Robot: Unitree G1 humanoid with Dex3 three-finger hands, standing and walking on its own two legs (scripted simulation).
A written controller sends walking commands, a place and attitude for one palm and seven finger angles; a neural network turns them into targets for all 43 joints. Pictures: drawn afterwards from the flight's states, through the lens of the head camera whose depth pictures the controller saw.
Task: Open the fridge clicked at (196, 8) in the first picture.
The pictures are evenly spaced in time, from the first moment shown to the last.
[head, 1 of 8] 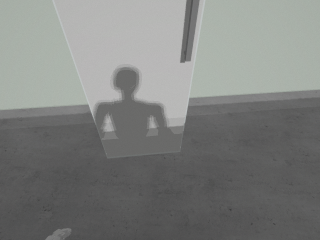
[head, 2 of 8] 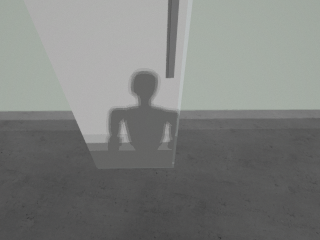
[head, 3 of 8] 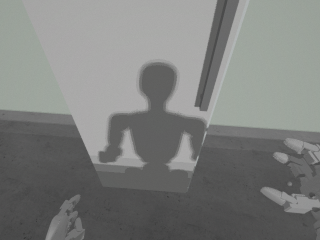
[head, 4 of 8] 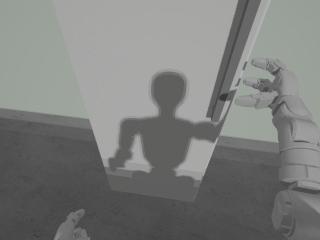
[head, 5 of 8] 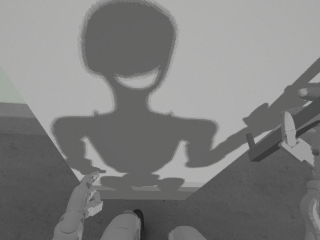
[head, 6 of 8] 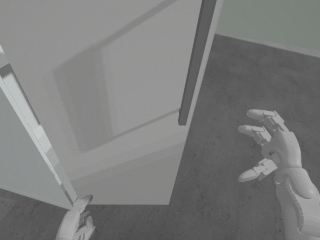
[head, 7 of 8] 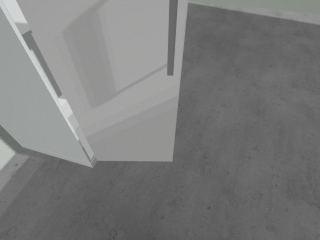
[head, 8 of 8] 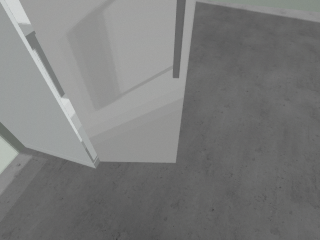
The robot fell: no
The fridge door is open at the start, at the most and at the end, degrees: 0 81 74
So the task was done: yes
